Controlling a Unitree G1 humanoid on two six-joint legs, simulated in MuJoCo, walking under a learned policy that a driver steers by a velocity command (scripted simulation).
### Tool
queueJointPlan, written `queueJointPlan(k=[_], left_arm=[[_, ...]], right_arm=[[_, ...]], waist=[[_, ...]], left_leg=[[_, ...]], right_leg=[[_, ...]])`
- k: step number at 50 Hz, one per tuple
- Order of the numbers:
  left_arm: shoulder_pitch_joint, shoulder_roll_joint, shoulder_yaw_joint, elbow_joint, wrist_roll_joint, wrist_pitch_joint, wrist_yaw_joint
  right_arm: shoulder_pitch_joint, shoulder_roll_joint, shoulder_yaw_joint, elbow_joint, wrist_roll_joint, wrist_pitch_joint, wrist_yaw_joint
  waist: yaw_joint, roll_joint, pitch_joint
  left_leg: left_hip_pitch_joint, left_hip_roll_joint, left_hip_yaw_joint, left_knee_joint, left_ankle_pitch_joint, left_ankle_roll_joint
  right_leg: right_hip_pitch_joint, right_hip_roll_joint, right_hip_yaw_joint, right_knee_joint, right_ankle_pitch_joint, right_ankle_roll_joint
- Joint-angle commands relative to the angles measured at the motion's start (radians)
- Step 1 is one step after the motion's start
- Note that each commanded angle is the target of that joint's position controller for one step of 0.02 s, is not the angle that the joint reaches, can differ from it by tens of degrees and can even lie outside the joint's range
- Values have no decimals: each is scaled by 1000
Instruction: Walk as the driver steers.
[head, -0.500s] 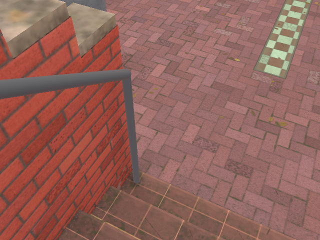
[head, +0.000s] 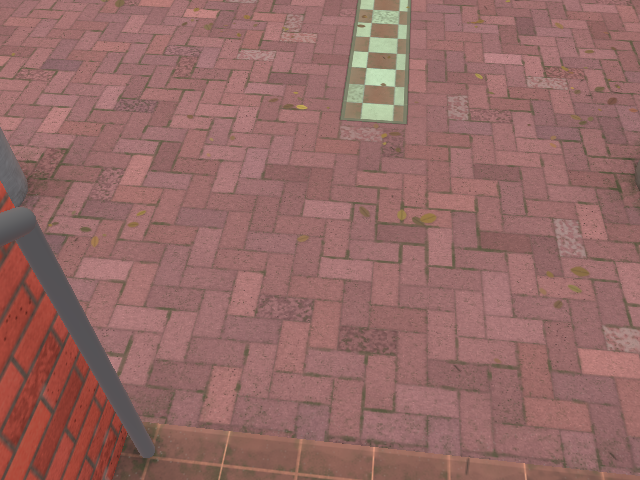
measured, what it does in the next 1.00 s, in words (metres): goes down: left foot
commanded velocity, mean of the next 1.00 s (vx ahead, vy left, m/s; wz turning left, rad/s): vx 0.02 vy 0.00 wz -0.05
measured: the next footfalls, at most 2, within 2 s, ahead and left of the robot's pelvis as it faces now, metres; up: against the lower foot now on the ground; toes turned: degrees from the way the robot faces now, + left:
left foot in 0.28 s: +0.14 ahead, +0.14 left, +0.00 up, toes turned +3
left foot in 1.68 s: +0.25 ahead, +0.15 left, +0.00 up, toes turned +1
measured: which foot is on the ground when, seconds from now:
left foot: down 0.00-0.02, up 0.04-0.26, down 0.28-1.00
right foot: down 0.00-1.00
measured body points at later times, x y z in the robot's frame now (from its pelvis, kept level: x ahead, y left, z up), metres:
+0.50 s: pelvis +0.09 +0.02 -0.06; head +0.10 +0.03 +0.39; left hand +0.15 +0.28 -0.20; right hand +0.10 -0.21 -0.20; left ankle +0.10 +0.13 -0.78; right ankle +0.07 -0.11 -0.78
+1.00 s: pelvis +0.11 +0.02 -0.05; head +0.13 +0.02 +0.40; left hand +0.16 +0.28 -0.20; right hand +0.16 -0.24 -0.20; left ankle +0.10 +0.13 -0.78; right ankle +0.07 -0.11 -0.78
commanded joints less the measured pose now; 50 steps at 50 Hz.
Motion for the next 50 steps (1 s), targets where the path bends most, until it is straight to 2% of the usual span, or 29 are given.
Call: queueJointPlan(k=[1,2,3,4,5,6,7,8,9,10,11,12,13,14,15,16,17,18,19,20,21,22,23,24,25,30,39,44,50], left_arm=[[388,215,80,93,-53,-26,31],[547,288,101,143,-26,-13,15],[602,293,113,139,14,-12,4],[547,271,115,112,41,-13,14],[437,205,86,92,30,-8,7],[253,93,32,55,-9,-8,-8],[198,32,-2,50,-14,-9,-25],[183,-2,-14,35,-8,-28,-10],[143,16,-19,37,-19,-37,-12],[62,31,-24,5,-21,-47,-9],[17,84,-19,-9,-17,-54,-10],[-30,133,-12,-23,-10,-54,-19],[-25,157,-8,-20,-25,-56,-28],[10,149,-17,-8,-43,-57,-41],[47,99,-35,3,-77,-53,-66],[259,110,9,7,-105,-33,-58],[346,165,34,22,-103,-15,-32],[274,179,48,-1,-82,-1,-12],[222,146,46,-32,-71,2,7],[190,119,44,-20,-69,5,16],[202,84,37,-6,-72,1,16],[192,79,40,-3,-79,-1,15],[191,69,41,-2,-77,-3,15],[180,72,46,-5,-71,-8,16],[150,78,51,-10,-67,-12,17],[132,106,68,-6,-67,-20,19],[130,122,72,13,-61,-11,21],[111,124,76,21,-66,-16,26],[124,121,78,41,-62,-20,26]], right_arm=[[64,-217,-57,-3,-9,37,85],[199,-79,-14,-9,9,30,124],[9,-162,-43,-110,61,17,131],[-222,-199,-49,-217,86,11,124],[-260,-189,-43,-267,86,7,110],[-228,-142,-26,-259,61,5,100],[-110,-81,-6,-221,53,7,94],[54,-31,-2,-141,42,16,87],[110,-23,3,-116,27,29,102],[156,-30,-6,-77,5,44,120],[136,-68,-23,-73,2,46,128],[86,-116,-39,-99,6,42,126],[83,-176,-62,-118,24,30,114],[92,-193,-75,-109,41,13,89],[94,-198,-77,-97,52,4,71],[-114,-268,-68,-134,73,-5,71],[-218,-296,-77,-154,55,-8,82],[-258,-296,-82,-159,50,-10,84],[-295,-201,-51,-157,66,-17,99],[-271,-175,-47,-129,92,-20,106],[-239,-227,-61,-109,100,-19,106],[-222,-276,-77,-97,96,-19,105],[-218,-263,-76,-87,82,-21,102],[-219,-225,-67,-83,76,-21,98],[-241,-217,-72,-90,76,-20,92],[-226,-221,-81,-70,72,-12,83],[-301,-252,-98,-70,75,-12,77],[-311,-254,-102,-54,67,-10,73],[-315,-249,-101,-35,72,-4,71]], waist=[[162,-96,-66],[185,-265,-394],[264,-134,-389],[296,-20,-270],[232,38,-173],[116,84,-90],[25,33,8],[-1,4,69],[-31,-30,118],[-52,94,106],[-59,90,112],[-58,7,67],[-68,-15,27],[-80,-9,6],[-89,42,-12],[121,231,-41],[169,220,-6],[157,180,0],[167,185,34],[146,147,99],[137,116,126],[121,103,106],[122,103,79],[116,97,44],[108,105,22],[91,91,-31],[92,68,-9],[84,54,4],[84,53,26]], left_leg=[[-334,109,-152,151,865,7],[-560,22,-70,674,-6,-101],[-793,19,-121,877,-210,-139],[-965,40,-164,856,-226,-152],[-935,91,-274,757,-137,-119],[-774,133,-324,507,-21,-103],[-533,119,-285,402,69,-115],[-367,128,-288,269,431,-115],[-289,100,-250,268,550,-125],[-167,113,-238,36,885,-114],[-50,88,-188,-66,987,-122],[65,55,-151,-106,964,-132],[132,31,-138,-206,894,-146],[184,27,-138,-345,852,-152],[216,47,-155,-455,932,-140],[79,99,-237,-599,1089,-54],[59,93,-226,-654,948,-4],[57,85,-218,-690,775,3],[-87,98,-281,-743,520,3],[-157,96,-291,-780,408,-13],[-174,94,-277,-778,416,-17],[-155,82,-251,-771,467,-14],[-130,81,-237,-763,527,-13],[-100,76,-217,-748,609,-11],[-67,63,-193,-724,703,-7],[28,49,-163,-694,913,-5],[53,30,-141,-694,906,-5],[56,27,-132,-703,843,-4],[30,24,-119,-706,771,-12]], right_leg=[[676,-13,-48,-90,538,-124],[1145,-293,148,239,1190,-410],[1171,-359,252,285,1290,-447],[1058,-385,275,256,1132,-407],[780,-400,297,213,842,-355],[467,-346,215,151,600,-279],[149,-286,107,66,512,-239],[-115,-170,8,14,266,-232],[-278,-102,-17,21,70,-218],[-423,-57,-51,38,-189,-196],[-532,-34,-42,51,-274,-172],[-562,-30,-18,85,-242,-158],[-496,-52,17,128,-173,-149],[-403,-68,54,170,-134,-124],[-306,-72,103,206,-155,-75],[-95,4,4,194,-465,-6],[-82,48,-25,195,-659,6],[-95,65,-41,208,-738,-2],[-51,70,-93,188,-773,10],[-17,72,-94,180,-749,21],[6,71,-75,156,-683,24],[39,71,-66,146,-641,17],[65,71,-65,132,-597,13],[99,68,-62,118,-541,9],[107,68,-61,117,-484,4],[118,63,-58,118,-366,12],[100,52,-60,117,-350,17],[89,50,-57,109,-375,16],[104,50,-53,101,-382,11]])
